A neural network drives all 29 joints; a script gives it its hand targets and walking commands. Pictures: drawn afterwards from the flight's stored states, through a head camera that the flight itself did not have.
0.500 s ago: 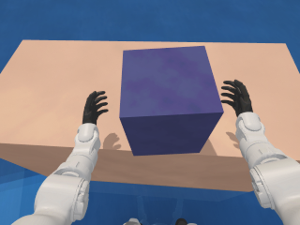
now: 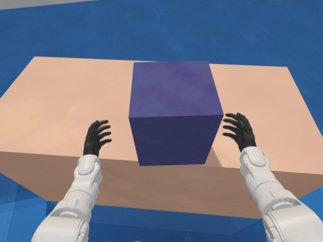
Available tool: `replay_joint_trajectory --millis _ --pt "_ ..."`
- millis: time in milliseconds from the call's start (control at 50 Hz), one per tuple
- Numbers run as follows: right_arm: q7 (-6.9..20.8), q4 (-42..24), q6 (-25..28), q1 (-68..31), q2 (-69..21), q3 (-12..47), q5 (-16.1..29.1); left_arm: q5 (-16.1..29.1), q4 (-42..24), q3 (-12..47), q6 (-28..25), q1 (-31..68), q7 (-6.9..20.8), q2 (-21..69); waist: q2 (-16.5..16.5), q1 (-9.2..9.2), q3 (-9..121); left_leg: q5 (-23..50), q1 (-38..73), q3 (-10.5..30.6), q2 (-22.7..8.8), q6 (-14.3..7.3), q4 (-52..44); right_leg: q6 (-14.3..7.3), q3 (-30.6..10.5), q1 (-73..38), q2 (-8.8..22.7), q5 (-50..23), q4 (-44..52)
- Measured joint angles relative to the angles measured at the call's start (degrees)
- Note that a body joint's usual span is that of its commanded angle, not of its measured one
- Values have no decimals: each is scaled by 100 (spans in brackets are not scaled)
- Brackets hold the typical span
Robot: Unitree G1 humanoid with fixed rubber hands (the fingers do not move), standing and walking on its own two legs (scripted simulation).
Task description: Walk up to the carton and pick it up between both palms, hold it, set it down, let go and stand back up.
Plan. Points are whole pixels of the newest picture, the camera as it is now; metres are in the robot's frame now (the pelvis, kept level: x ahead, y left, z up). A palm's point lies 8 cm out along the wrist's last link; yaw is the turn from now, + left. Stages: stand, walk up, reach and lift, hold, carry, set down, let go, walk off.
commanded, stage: set down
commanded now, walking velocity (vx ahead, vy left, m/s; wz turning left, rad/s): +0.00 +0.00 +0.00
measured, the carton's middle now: (171, 116) +0.47 +0.03 +0.01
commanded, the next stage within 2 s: none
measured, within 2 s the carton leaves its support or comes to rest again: neither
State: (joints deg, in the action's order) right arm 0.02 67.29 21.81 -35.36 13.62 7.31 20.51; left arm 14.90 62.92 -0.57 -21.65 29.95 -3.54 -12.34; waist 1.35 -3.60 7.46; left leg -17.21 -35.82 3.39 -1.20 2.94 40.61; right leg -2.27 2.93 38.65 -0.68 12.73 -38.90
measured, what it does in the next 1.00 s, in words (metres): stands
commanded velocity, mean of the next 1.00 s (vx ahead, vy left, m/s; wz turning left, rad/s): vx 0.00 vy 0.00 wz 0.00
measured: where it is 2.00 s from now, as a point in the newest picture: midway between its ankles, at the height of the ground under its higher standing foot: outside the picture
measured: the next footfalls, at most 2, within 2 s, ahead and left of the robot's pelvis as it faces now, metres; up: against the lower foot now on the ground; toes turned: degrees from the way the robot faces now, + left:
none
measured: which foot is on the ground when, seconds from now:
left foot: down 0.00-1.00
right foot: down 0.00-1.00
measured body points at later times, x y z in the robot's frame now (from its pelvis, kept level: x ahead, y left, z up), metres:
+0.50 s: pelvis +0.02 +0.01 +0.02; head +0.03 +0.02 +0.47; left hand +0.30 +0.24 +0.01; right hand +0.32 -0.19 +0.01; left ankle +0.02 +0.15 -0.71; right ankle +0.06 -0.09 -0.71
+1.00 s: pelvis +0.04 +0.02 +0.03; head +0.02 +0.04 +0.48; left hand +0.25 +0.22 +0.01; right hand +0.23 -0.20 +0.02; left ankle +0.02 +0.15 -0.71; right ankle +0.06 -0.09 -0.71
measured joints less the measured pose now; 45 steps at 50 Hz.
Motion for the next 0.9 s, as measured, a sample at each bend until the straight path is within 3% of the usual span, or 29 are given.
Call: replay_joint_trajectory --millis 80,200,420,720,900 --pt "51 -195 -45 221 -23 -108 1 39 -232 146 -54 -181 -120 -25 72 69 -48 8 162 29 8 8 -41 -7 29 -170 10 7 32" --pt "120 -394 5 701 -38 -56 36 -253 -701 150 87 -673 -129 90 84 128 -213 60 711 9 -17 -3 -325 8 11 -726 -16 -63 342" --pt "201 -1298 -6 1913 -67 -127 -165 -397 -1622 -30 227 -1814 -223 212 -5 97 -460 152 1678 -121 3 -83 -917 80 -114 -1628 1 -139 854" --pt "386 -2678 197 3576 -34 -354 -357 -734 -3415 42 463 -3601 -290 459 -54 101 -810 209 2844 -270 3 -165 -1577 148 -258 -2751 -5 -235 1511" --pt "573 -3445 96 4528 52 -362 -437 -975 -4103 123 668 -4327 -472 595 17 82 -961 217 3323 -381 -16 -187 -1800 151 -364 -3162 -32 -246 1670"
